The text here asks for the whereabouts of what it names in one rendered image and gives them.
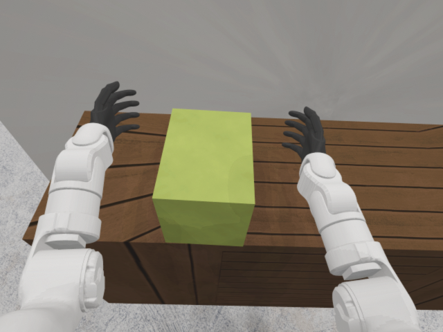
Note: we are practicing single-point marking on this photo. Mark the carton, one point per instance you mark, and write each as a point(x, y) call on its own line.
point(204, 191)

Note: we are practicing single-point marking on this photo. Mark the left robot forearm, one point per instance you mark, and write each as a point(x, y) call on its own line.
point(72, 210)

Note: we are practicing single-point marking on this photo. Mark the pedestal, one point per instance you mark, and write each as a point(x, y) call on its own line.
point(394, 169)

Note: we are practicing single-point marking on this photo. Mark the right robot forearm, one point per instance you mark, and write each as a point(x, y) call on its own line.
point(351, 250)

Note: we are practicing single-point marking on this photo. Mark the robot left upper arm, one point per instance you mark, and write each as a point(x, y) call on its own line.
point(59, 287)

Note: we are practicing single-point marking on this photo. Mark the right robot hand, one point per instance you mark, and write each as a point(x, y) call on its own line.
point(313, 140)

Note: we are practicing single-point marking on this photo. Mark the robot right upper arm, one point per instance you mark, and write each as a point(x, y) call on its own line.
point(373, 305)

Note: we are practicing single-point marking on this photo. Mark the left robot hand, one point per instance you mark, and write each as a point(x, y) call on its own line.
point(105, 109)

